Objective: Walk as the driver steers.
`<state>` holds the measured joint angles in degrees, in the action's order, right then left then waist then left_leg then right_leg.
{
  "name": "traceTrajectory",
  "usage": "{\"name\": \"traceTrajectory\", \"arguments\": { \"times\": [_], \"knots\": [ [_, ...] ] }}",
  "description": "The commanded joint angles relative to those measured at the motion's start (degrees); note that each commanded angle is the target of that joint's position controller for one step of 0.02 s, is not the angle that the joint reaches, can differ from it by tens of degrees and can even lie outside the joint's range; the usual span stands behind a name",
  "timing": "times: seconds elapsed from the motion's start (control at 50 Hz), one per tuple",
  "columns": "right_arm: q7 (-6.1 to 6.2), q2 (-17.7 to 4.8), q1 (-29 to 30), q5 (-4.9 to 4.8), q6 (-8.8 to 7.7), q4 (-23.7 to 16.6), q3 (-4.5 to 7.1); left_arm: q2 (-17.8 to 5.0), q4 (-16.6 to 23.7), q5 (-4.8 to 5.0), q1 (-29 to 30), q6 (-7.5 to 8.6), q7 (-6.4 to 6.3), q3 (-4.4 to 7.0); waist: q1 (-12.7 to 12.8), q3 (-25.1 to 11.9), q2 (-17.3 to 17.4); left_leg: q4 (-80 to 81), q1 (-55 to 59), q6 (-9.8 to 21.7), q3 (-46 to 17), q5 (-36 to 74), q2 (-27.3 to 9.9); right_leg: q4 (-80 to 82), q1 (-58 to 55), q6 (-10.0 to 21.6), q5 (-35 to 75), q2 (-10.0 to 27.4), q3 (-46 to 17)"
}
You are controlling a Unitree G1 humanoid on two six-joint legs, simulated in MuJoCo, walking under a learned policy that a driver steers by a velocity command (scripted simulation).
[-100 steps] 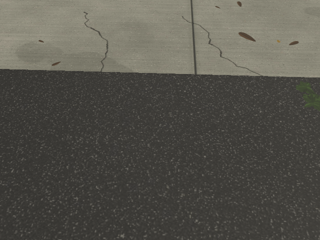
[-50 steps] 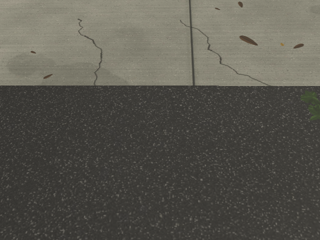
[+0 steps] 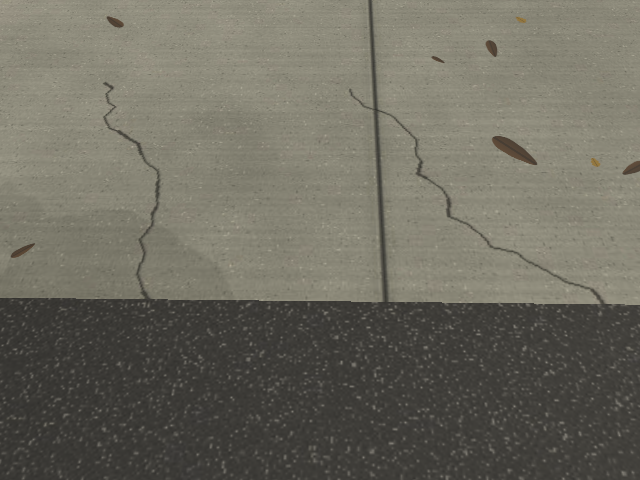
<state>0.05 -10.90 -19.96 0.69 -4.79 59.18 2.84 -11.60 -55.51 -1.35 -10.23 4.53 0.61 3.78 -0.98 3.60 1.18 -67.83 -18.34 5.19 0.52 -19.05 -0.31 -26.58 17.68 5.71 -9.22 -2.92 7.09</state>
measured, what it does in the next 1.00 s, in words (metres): walks ahead, turning right: left foot, then right foot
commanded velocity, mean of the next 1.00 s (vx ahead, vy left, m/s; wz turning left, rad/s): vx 0.38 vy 0.00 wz -0.28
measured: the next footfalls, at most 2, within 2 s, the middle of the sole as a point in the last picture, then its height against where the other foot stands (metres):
left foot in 0.44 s outside the picture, level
right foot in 0.92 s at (379, 442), level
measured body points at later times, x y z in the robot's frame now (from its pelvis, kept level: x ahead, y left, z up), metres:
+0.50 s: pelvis +0.27 +0.04 -0.01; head +0.31 +0.05 +0.44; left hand +0.21 +0.27 -0.16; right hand +0.43 -0.20 -0.12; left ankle +0.36 +0.11 -0.73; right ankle +0.09 -0.06 -0.67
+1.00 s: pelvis +0.44 +0.01 -0.02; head +0.47 -0.02 +0.43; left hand +0.64 +0.20 -0.14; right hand +0.41 -0.25 -0.16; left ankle +0.38 +0.13 -0.66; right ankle +0.50 -0.07 -0.73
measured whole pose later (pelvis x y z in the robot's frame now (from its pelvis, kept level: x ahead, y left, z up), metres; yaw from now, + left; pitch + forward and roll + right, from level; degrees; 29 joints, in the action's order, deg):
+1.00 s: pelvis +0.44 +0.01 -0.02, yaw -20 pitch +0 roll +1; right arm 1.6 -12.3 -14.5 0.7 -0.2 49.7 3.7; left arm -12.0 -46.3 -0.7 -8.4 -0.1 0.3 3.8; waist -0.5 4.9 0.9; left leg -67.2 -21.3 -1.2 6.7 -32.8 -3.4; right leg -36.2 25.2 7.5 -11.5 -4.0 4.8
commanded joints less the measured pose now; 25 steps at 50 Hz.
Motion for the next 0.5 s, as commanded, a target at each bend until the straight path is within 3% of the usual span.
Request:
{"name": "traceTrajectory", "arguments": {
  "times": [0.02,0.1,0.16,0.22,0.32,0.38,0.4,0.42,0.44,0.46,0.48,0.5],
  "knots": [
    [-0.78,-1.7,-3.9,1.36,0.91,-2.2,0.67,-1.8,-1.1,0.40,-6.8,1.26,-0.50,-0.18,-0.7,-2.5,-3.5,1.2,-10.1,-0.6,-2.7,3.3,-4.6,16.8,-9.2,6.3,7.5,15.9,-18.1],
    [-1.58,-2.1,2.7,1.64,2.43,-4.7,0.73,-5.0,-2.4,0.67,-11.5,2.08,-0.70,0.16,-0.9,-0.2,-3.8,7.1,-15.5,-2.6,-0.4,8.2,-6.0,19.5,-9.0,6.5,11.0,14.6,-13.9],
    [-1.81,-2.8,10.7,1.11,2.56,-7.5,0.60,-4.6,-2.8,0.68,-14.5,1.88,-0.58,-0.25,0.9,1.6,-4.1,15.2,-19.7,-3.8,1.0,14.1,-6.6,20.6,-11.4,5.9,13.5,13.4,-11.8],
    [-1.84,-2.0,16.4,0.68,2.45,-9.3,0.00,-4.6,-3.4,0.67,-17.7,1.72,-0.69,-0.55,2.6,2.0,-4.6,24.1,-18.8,-4.1,2.7,18.0,-5.4,19.7,-14.0,5.0,18.5,12.6,-9.5],
    [-1.72,-2.6,23.3,0.62,1.88,-12.2,-0.24,-4.9,-5.0,0.13,-22.1,1.30,-1.22,-0.68,4.7,3.2,-5.2,31.9,-18.8,-2.2,4.1,16.7,-3.3,16.7,-21.9,5.8,24.6,14.9,-9.6],
    [-1.22,-3.9,20.0,0.43,0.86,-12.4,0.33,-6.7,-4.7,-0.32,-19.5,1.01,-1.73,-0.20,1.7,1.9,-5.4,35.8,-12.1,-0.3,4.0,10.5,-1.0,10.1,-23.9,5.2,36.9,15.9,-10.5],
    [-0.73,-4.7,14.7,0.55,0.44,-10.8,0.84,-7.4,-4.2,-0.29,-17.9,0.92,-1.82,-0.03,-0.6,-0.8,-5.6,37.6,-5.0,0.6,4.7,9.1,1.0,4.4,-23.1,4.5,43.4,15.1,-10.3],
    [-0.16,-6.0,4.9,0.88,-0.26,-7.6,1.62,-7.4,-3.8,0.17,-16.4,0.76,-1.65,-0.06,-4.9,-5.8,-3.6,41.8,7.5,1.7,4.9,12.8,1.6,-6.1,-19.5,3.3,42.1,12.6,-8.7],
    [0.60,-10.4,-5.1,2.43,-0.94,-5.7,2.96,-5.4,-2.1,1.03,-16.1,0.89,-1.38,-0.66,-8.0,-13.3,0.5,42.4,23.5,4.2,-5.5,10.8,-8.7,-21.4,-8.0,2.1,25.4,9.5,-7.1],
    [0.33,-16.4,-8.1,3.24,-0.72,-5.8,4.34,1.4,-1.2,3.47,-24.0,0.57,-1.19,-1.94,-4.8,-21.7,13.2,47.3,39.2,11.0,-30.9,8.5,-26.5,-42.2,11.7,-0.6,-17.0,-0.4,-3.1],
    [-0.11,-13.4,-4.3,1.22,0.36,-6.7,3.92,-5.1,-1.8,1.75,-21.2,-0.08,-1.60,-0.15,-4.4,-19.8,4.9,51.4,33.2,10.3,-35.1,2.8,-25.1,-47.9,15.5,0.2,-18.6,1.5,-9.7],
    [-0.14,-9.3,2.1,0.98,0.46,-7.7,2.67,-5.3,-0.3,1.23,-16.2,-0.27,-1.47,0.31,-2.2,-10.5,2.1,53.0,24.5,8.3,-26.0,0.3,-23.2,-48.1,17.4,0.4,-14.0,4.1,-10.2]
  ]
}}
